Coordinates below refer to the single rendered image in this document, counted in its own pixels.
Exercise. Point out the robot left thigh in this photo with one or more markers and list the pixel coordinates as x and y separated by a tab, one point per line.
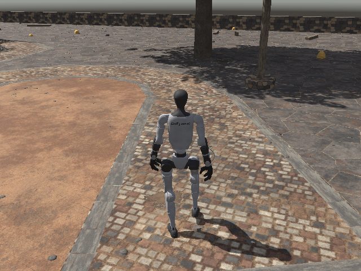
166	170

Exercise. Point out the robot head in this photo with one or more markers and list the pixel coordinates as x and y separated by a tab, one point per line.
180	97

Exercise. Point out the robot left upper arm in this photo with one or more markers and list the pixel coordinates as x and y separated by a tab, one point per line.
160	128

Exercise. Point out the left robot hand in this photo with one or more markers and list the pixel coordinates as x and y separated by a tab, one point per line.
154	162

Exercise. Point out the right robot hand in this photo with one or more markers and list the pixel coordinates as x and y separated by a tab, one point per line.
209	172

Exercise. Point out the left robot forearm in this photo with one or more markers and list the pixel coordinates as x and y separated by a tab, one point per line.
155	150

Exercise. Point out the robot right upper arm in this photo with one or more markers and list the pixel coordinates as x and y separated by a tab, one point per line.
200	129

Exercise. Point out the right robot forearm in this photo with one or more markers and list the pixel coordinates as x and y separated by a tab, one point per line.
205	154

